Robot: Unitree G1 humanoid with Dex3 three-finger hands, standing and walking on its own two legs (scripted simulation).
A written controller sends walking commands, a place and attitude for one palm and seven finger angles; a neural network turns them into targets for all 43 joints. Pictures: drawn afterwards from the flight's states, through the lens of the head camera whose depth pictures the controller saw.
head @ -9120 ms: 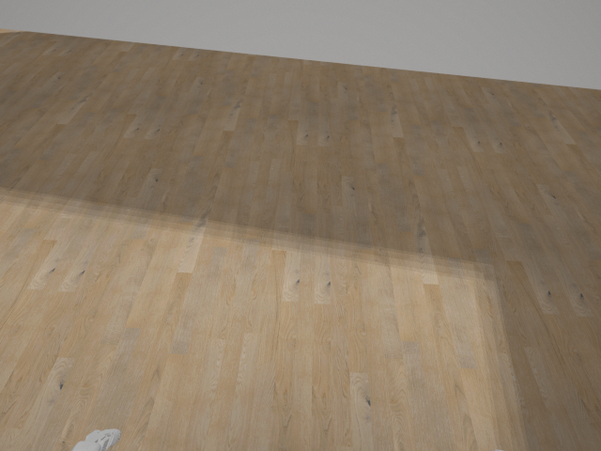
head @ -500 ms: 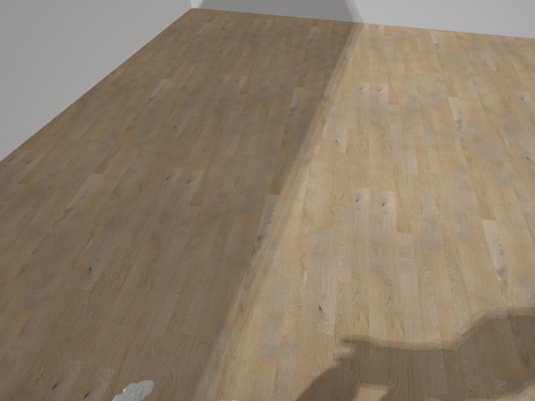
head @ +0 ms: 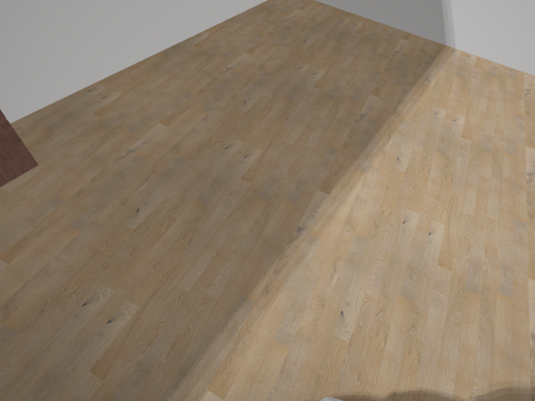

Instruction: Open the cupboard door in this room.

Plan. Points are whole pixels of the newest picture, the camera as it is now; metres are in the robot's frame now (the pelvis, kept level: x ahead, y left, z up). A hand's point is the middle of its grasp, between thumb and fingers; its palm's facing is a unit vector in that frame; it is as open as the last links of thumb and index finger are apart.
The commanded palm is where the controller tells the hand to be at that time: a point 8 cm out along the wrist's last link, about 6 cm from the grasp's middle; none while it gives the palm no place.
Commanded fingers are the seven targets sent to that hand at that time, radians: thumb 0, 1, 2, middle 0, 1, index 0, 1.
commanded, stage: turn or walk to find it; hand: left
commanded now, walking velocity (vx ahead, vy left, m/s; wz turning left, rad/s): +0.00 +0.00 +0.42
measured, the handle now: out of the picture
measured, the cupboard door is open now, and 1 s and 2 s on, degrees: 0 0 0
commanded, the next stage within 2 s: stand and wait in 0.70 s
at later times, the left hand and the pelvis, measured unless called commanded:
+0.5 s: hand out of the picture +0.03 +0.16 -0.13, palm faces +0.22 -0.94 -0.28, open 7.4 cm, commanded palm none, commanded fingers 0.00 0.90 0.90 -0.20 -0.30 -0.20 -0.30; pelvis -0.03 -0.04 +0.01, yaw +13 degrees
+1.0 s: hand out of the picture -0.14 +0.19 -0.17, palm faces +0.42 -0.88 -0.24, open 7.4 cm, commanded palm none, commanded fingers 0.00 0.90 0.90 -0.20 -0.30 -0.20 -0.30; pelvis -0.07 -0.01 +0.01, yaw +21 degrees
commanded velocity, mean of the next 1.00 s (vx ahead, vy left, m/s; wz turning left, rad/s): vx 0.00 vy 0.00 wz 0.29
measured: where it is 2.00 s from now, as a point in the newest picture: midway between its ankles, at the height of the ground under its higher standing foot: outside the picture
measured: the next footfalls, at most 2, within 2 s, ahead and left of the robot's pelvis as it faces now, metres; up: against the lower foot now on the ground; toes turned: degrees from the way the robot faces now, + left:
right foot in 0.36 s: +0.04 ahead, -0.13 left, +0.00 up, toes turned +5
left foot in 0.80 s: -0.08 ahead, +0.11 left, +0.00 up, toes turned +25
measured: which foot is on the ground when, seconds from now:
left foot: down 0.00-0.36, up 0.38-0.78, down 0.80-1.00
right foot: up 0.00-0.34, down 0.36-0.80, up 0.82-1.00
